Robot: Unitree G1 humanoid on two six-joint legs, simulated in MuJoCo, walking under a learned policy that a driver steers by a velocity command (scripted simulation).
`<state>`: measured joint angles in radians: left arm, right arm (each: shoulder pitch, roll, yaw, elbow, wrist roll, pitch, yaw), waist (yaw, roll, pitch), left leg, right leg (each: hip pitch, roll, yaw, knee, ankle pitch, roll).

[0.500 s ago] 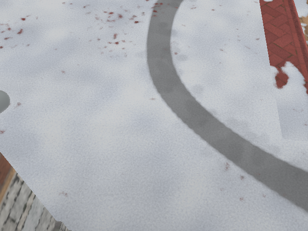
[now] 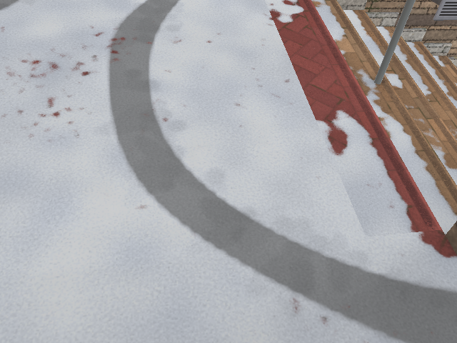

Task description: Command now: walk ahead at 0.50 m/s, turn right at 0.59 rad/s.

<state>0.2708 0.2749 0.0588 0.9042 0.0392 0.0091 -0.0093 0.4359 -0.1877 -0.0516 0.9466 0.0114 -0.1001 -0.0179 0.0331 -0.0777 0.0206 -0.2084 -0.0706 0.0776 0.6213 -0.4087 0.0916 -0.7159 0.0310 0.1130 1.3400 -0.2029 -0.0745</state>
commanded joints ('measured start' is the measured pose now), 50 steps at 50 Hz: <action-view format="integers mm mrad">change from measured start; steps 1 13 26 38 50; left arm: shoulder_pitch -68 -472 -58 54 -161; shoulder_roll -29 -64 13 56 -47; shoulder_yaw -8 -46 -15 -2 -7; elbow -39 -135 75 30 -51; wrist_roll -17 9 -7 -9 -10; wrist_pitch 2 -76 -87 -77 -48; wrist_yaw -10 -50 17 -13 -13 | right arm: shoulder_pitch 36 247 -52 63 1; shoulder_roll -156 -62 2 -218 -118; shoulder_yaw -39 -6 25 -47 -5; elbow -54 81 34 63 74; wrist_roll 16 -25 -79 -15 -23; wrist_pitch -12 1 34 53 -4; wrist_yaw -16 -22 32 22 7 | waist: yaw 0 -164 -82 -162 -36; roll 169 127 107 298 159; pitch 82 171 89 -111 64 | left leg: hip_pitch -39 122 -408 304 -19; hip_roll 317 192 175 439 271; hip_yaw -264 -77 -101 -795 -215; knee -245 28 490 -404 -479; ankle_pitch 654 709 82 -453 315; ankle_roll -44 2 -91 180 105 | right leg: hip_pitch -45 139 367 -42 98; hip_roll -23 23 -216 20 -115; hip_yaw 51 -200 37 -60 -137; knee -193 -813 -1073 67 -531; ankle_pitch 149 513 423 -294 179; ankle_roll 19 -23 -200 -38 56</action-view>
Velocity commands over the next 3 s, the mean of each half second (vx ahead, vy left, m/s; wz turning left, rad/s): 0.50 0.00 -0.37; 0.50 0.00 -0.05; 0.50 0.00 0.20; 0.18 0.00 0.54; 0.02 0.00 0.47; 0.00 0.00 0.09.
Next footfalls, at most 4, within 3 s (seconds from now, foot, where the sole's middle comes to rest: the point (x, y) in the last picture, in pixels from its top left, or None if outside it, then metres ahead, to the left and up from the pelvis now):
0.36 right None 0.33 -0.07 -0.91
0.70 left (198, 316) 0.65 0.08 -0.91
1.22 right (277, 268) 0.84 -0.19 -0.91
1.70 left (240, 207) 1.11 -0.06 -0.91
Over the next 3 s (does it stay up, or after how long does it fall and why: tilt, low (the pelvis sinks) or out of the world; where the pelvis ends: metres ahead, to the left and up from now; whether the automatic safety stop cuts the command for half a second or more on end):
stays up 0.99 -0.17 -0.13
